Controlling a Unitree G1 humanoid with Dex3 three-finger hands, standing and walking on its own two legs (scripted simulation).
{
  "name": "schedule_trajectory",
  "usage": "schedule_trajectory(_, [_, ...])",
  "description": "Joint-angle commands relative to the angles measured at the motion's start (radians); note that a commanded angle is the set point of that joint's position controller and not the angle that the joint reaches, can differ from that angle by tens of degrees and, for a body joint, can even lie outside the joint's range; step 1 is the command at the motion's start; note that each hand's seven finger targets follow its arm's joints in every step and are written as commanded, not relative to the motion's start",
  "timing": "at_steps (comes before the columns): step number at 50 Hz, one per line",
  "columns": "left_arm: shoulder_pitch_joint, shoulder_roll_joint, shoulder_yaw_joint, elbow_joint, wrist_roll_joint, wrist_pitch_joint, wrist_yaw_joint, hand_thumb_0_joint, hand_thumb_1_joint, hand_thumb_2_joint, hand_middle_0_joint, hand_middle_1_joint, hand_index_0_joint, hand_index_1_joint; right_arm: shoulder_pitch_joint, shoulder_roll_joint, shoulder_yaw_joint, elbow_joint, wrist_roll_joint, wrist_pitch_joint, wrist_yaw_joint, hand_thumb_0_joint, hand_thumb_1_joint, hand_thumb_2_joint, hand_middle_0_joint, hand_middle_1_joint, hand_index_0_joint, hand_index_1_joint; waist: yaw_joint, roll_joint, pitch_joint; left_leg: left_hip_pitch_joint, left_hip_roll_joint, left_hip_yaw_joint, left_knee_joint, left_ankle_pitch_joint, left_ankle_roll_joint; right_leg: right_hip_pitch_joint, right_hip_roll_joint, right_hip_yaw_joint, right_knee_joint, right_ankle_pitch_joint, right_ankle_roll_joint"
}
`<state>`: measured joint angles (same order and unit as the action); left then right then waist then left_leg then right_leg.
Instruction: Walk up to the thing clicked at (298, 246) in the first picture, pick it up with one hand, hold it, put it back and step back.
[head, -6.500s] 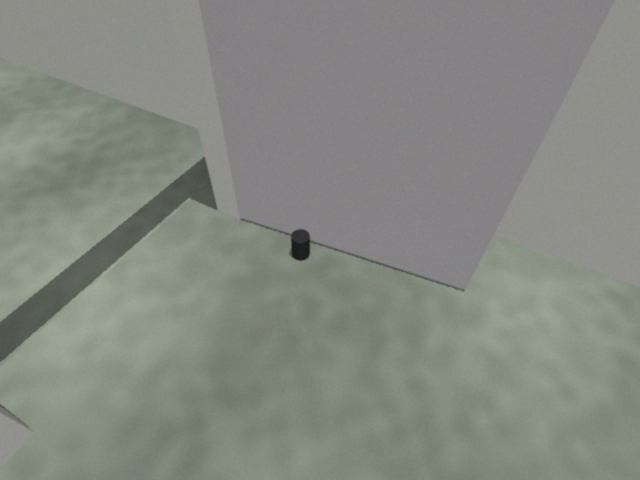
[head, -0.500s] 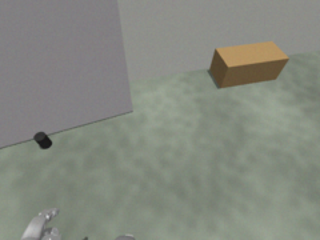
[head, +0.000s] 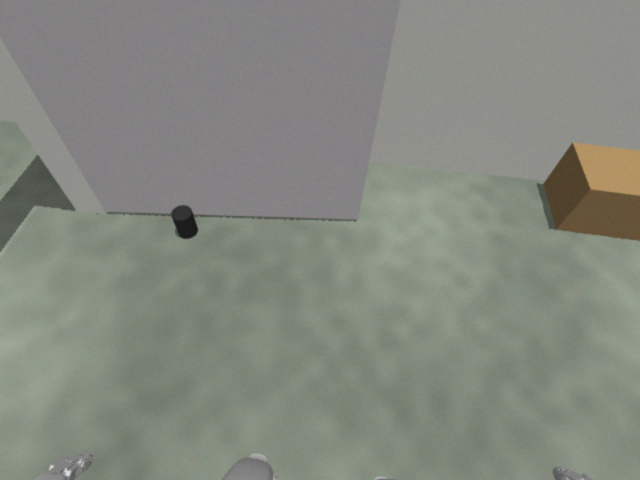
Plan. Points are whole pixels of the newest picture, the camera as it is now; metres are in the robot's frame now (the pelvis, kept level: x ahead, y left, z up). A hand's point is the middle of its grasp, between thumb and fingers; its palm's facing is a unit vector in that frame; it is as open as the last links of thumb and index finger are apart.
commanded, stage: walk up
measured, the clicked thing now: (185, 222) +1.00 +0.51 -0.69
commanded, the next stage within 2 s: stand in 1.62 s
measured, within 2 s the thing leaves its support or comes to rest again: neither
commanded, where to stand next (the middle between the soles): +0.05 +0.02 m, yaw +26 degrees
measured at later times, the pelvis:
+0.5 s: pelvis -0.01 +0.01 +0.00, yaw +18 degrees
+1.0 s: pelvis -0.02 +0.01 +0.01, yaw +26 degrees
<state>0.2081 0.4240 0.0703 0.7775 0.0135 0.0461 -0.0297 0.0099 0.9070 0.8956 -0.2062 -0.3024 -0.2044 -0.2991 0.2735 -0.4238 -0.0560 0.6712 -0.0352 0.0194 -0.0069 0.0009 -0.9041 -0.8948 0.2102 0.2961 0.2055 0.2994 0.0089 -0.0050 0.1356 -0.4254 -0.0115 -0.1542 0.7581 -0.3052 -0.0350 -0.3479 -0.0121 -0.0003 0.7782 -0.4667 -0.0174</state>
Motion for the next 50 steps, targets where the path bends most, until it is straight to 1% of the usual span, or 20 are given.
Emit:
schedule_trajectory(1, [0.098,0.326,0.102,-0.085,0.035,-0.072,0.035,0.0,0.9,0.9,-0.2,-0.3,-0.2,-0.3,-0.075,-0.126,-0.059,-0.142,0.019,-0.007,-0.013,0.0,-0.9,-0.9,0.2,0.3,0.2,0.3,0.073,-0.228,-0.149,-0.287,-0.126,0.042,0.251,-0.122,0.066,0.228,-0.352,0.477,-0.471,0.047,-0.162])
schedule_trajectory(2, [0.005,0.386,0.109,-0.102,0.036,-0.069,0.032,0.0,0.9,0.9,-0.2,-0.3,-0.2,-0.3,-0.048,-0.18,-0.079,-0.122,0.004,0.003,-0.031,0.0,-0.9,-0.9,0.2,0.3,0.2,0.3,0.04,-0.28,-0.123,-0.256,-0.046,0.013,0.457,-0.344,0.054,0.065,-0.562,0.677,-0.552,0.032,-0.311])
schedule_trajectory(3, [-0.045,0.334,0.1,-0.118,0.027,-0.073,0.033,0.0,0.9,0.9,-0.2,-0.3,-0.2,-0.3,-0.026,-0.231,-0.091,-0.088,0.005,0.005,-0.028,0.0,-0.9,-0.9,0.2,0.3,0.2,0.3,0.01,-0.156,-0.055,-0.221,-0.023,-0.037,0.525,-0.296,0.045,0.002,-0.533,0.615,-0.546,0.057,-0.319])
schedule_trajectory(6, [-0.034,0.253,0.083,-0.081,0.028,-0.089,0.042,0.0,0.9,0.9,-0.2,-0.3,-0.2,-0.3,0.027,-0.202,-0.093,-0.03,0.012,-0.002,0.015,0.0,-0.9,-0.9,0.2,0.3,0.2,0.3,-0.003,-0.132,-0.028,-0.198,0.017,0.038,0.43,-0.121,0.035,0.063,-0.299,0.21,-0.414,0.112,-0.195])
schedule_trajectory(11, [0.084,0.288,0.093,-0.084,0.036,-0.093,0.031,0.0,0.9,0.9,-0.2,-0.3,-0.2,-0.3,-0.07,-0.168,-0.075,-0.033,0.017,-0.014,0.039,0.0,-0.9,-0.9,0.2,0.3,0.2,0.3,0.069,-0.228,-0.101,-0.133,0.022,0.143,0.117,-0.177,0.029,0.235,-0.313,0.098,-0.336,0.321,-0.199])
schedule_trajectory(16, [0.036,0.251,0.064,-0.109,0.011,-0.064,0.019,0.0,0.9,0.9,-0.2,-0.3,-0.2,-0.3,0.069,-0.169,-0.083,0.049,0.022,-0.043,0.02,0.0,-0.9,-0.9,0.2,0.3,0.2,0.3,-0.01,-0.141,-0.192,0.239,-0.053,0.224,-0.23,0.021,0.058,0.069,-0.281,-0.054,-0.085,0.339,-0.117])
schedule_trajectory(17, [0.079,0.195,0.045,-0.099,0.007,-0.057,0.02,0.0,0.9,0.9,-0.2,-0.3,-0.2,-0.3,0.088,-0.211,-0.097,0.062,0.013,-0.053,0.01,0.0,-0.9,-0.9,0.2,0.3,0.2,0.3,-0.022,-0.012,-0.215,0.366,-0.011,0.113,-0.291,0.002,0.094,-0.047,-0.233,-0.105,0.083,0.238,-0.064])
schedule_trajectory(18, [0.093,0.12,0.024,-0.121,-0.003,-0.053,0.017,0.0,0.9,0.9,-0.2,-0.3,-0.2,-0.3,0.082,-0.311,-0.116,0.036,-0.001,-0.059,-0.001,0.0,-0.9,-0.9,0.2,0.3,0.2,0.3,-0.017,0.245,-0.193,0.422,0.228,-0.322,-0.389,-0.01,0.19,-0.284,-0.098,-0.129,0.27,-0.073,0.008])
schedule_trajectory(19, [0.02,0.2,0.044,-0.118,-0.002,-0.048,0.035,0.0,0.9,0.9,-0.2,-0.3,-0.2,-0.3,0.082,-0.389,-0.125,0.027,0.009,-0.059,-0.003,0.0,-0.9,-0.9,0.2,0.3,0.2,0.3,-0.056,0.228,-0.179,0.25,0.375,-0.552,-0.415,-0.005,0.342,-0.254,-0.084,0.001,0.279,-0.223,0.011])
schedule_trajectory(23, [0.115,0.205,0.051,-0.035,-0.011,-0.057,0.034,0.0,0.9,0.9,-0.2,-0.3,-0.2,-0.3,-0.033,-0.255,-0.071,0.022,0.025,-0.062,-0.024,0.0,-0.9,-0.9,0.2,0.3,0.2,0.3,0.023,0.159,-0.126,0.151,0.227,-0.222,-0.261,0.294,0.266,-0.138,-0.105,0.033,0.202,-0.049,-0.005])
schedule_trajectory(29, [0.139,0.171,0.054,0.01,0.002,-0.073,0.036,0.0,0.9,0.9,-0.2,-0.3,-0.2,-0.3,-0.086,-0.228,-0.05,0.015,0.028,-0.041,-0.015,0.0,-0.9,-0.9,0.2,0.3,0.2,0.3,0.052,0.139,-0.162,-0.036,0.143,-0.148,-0.136,0.252,0.203,0.182,-0.006,-0.044,-0.167,0.12,-0.024])
schedule_trajectory(30, [0.145,0.202,0.059,0.009,0.016,-0.081,0.041,0.0,0.9,0.9,-0.2,-0.3,-0.2,-0.3,-0.095,-0.176,-0.035,0.008,0.039,-0.034,-0.014,0.0,-0.9,-0.9,0.2,0.3,0.2,0.3,0.065,0.042,-0.149,-0.072,0.077,-0.1,-0.027,0.174,0.148,0.187,-0.072,0.073,-0.29,0.098,-0.056])
schedule_trajectory(31, [0.125,0.295,0.076,-0.007,0.029,-0.091,0.044,0.0,0.9,0.9,-0.2,-0.3,-0.2,-0.3,-0.093,-0.132,-0.027,-0.003,0.044,-0.03,-0.014,0.0,-0.9,-0.9,0.2,0.3,0.2,0.3,0.065,-0.142,-0.127,-0.188,-0.078,-0.003,0.155,-0.021,0.086,0.191,-0.277,0.386,-0.442,-0.002,-0.134])
schedule_trajectory(32, [0.046,0.347,0.088,-0.019,0.029,-0.087,0.038,0.0,0.9,0.9,-0.2,-0.3,-0.2,-0.3,-0.07,-0.182,-0.052,0.017,0.033,-0.024,-0.028,0.0,-0.9,-0.9,0.2,0.3,0.2,0.3,0.042,-0.192,-0.106,-0.145,-0.05,0.057,0.301,-0.329,0.065,0.065,-0.465,0.537,-0.502,-0.052,-0.271])
schedule_trajectory(33, [0.008,0.33,0.085,-0.035,0.027,-0.087,0.035,0.0,0.9,0.9,-0.2,-0.3,-0.2,-0.3,-0.056,-0.224,-0.064,0.04,0.031,-0.025,-0.027,0.0,-0.9,-0.9,0.2,0.3,0.2,0.3,0.024,-0.15,-0.065,-0.126,-0.016,0.027,0.354,-0.326,0.061,0.021,-0.485,0.539,-0.501,-0.005,-0.305])
schedule_trajectory(35, [-0.023,0.267,0.063,-0.023,0.023,-0.091,0.039,0.0,0.9,0.9,-0.2,-0.3,-0.2,-0.3,-0.029,-0.209,-0.066,0.078,0.031,-0.032,-0.013,0.0,-0.9,-0.9,0.2,0.3,0.2,0.3,0.006,-0.08,-0.021,-0.103,0.004,0.066,0.305,-0.219,0.062,0.01,-0.347,0.285,-0.421,0.089,-0.224])
schedule_trajectory(41, [-0.002,0.195,0.034,0.001,0.011,-0.064,0.023,0.0,0.9,0.9,-0.2,-0.3,-0.2,-0.3,0.05,-0.151,-0.058,0.151,0.018,-0.065,0.004,0.0,-0.9,-0.9,0.2,0.3,0.2,0.3,-0.016,-0.1,-0.142,0.261,-0.043,0.17,-0.232,-0.013,0.065,-0.049,-0.2,0.032,-0.131,0.163,-0.114])
schedule_trajectory(43, [0.016,0.096,0.005,-0.003,-0.012,-0.048,0.023,0.0,0.9,0.9,-0.2,-0.3,-0.2,-0.3,-0.011,-0.273,-0.071,0.112,-0.004,-0.083,-0.012,0.0,-0.9,-0.9,0.2,0.3,0.2,0.3,0.0,0.192,-0.136,0.233,0.298,-0.44,-0.445,-0.22,0.218,-0.225,-0.045,-0.021,0.079,-0.082,0.001])
schedule_trajectory(44, [-0.018,0.198,0.035,0.025,-0.006,-0.047,0.035,0.0,0.9,0.9,-0.2,-0.3,-0.2,-0.3,-0.03,-0.318,-0.083,0.117,0.011,-0.081,-0.011,0.0,-0.9,-0.9,0.2,0.3,0.2,0.3,-0.025,0.119,-0.108,0.088,0.346,-0.496,-0.445,-0.234,0.314,-0.123,-0.077,0.058,0.147,-0.176,-0.007])
schedule_trajectory(50, [0.038,0.157,0.022,0.106,-0.009,-0.059,0.03,0.0,0.9,0.9,-0.2,-0.3,-0.2,-0.3,-0.095,-0.222,-0.038,0.153,0.019,-0.085,-0.016,0.0,-0.9,-0.9,0.2,0.3,0.2,0.3,0.01,0.156,-0.162,0.142,0.209,-0.169,-0.288,0.244,0.204,0.027,-0.048,0.002,-0.064,-0.002,-0.014])
